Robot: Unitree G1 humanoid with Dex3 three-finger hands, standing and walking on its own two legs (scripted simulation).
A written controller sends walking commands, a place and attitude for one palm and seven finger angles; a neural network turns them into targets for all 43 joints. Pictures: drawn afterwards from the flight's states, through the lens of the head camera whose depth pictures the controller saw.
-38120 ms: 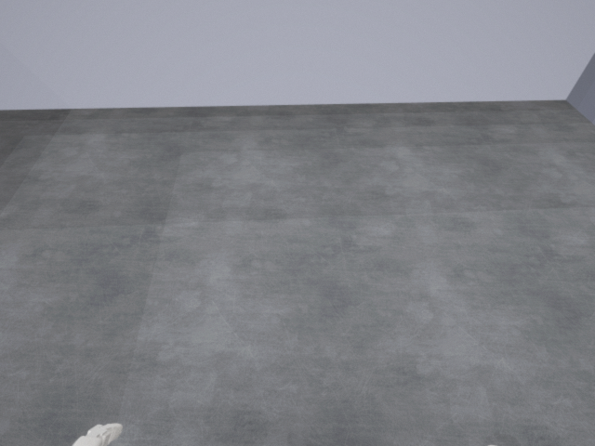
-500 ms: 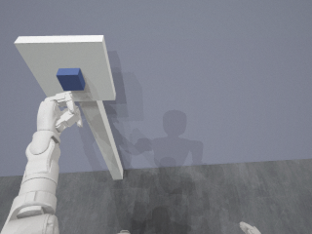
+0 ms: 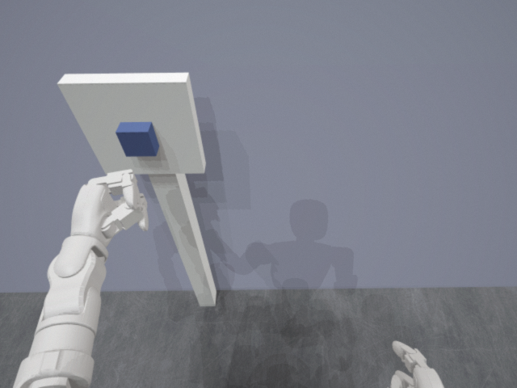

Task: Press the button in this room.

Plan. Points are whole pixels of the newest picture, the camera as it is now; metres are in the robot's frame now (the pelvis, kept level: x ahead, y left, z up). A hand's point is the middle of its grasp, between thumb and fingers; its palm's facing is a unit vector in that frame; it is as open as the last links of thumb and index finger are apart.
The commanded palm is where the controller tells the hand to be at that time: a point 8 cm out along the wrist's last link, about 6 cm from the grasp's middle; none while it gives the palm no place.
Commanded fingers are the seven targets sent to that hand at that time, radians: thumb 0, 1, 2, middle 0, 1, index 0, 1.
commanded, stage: draw the hand back to the body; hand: left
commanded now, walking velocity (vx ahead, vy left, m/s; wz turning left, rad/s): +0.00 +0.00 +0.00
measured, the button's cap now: (139, 138) +0.49 +0.23 +0.13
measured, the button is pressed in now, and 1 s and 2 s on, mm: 0 0 0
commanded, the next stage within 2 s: step back with the hand held close in 1.34 s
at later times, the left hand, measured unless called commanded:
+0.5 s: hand (85, 255) +0.25 +0.22 +0.14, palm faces +0.21 -0.96 -0.20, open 3.1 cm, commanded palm +0.21 +0.27 +0.16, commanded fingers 0.00 0.90 0.90 -1.30 -1.50 -1.30 -1.50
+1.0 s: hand (31, 271) +0.21 +0.25 +0.18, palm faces +0.35 -0.86 -0.36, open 3.1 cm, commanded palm +0.16 +0.29 +0.20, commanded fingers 0.00 0.90 0.90 -1.30 -1.50 -1.30 -1.50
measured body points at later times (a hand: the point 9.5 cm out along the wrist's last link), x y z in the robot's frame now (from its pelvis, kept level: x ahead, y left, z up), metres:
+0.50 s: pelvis -0.01 +0.00 +0.02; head -0.03 -0.02 +0.47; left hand +0.23 +0.27 +0.16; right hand +0.19 -0.23 -0.05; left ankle +0.04 +0.12 -0.71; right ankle -0.04 -0.10 -0.71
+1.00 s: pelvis +0.02 +0.02 +0.03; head -0.01 +0.00 +0.48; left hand +0.18 +0.29 +0.20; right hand +0.20 -0.20 -0.05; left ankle +0.05 +0.12 -0.71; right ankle -0.03 -0.10 -0.71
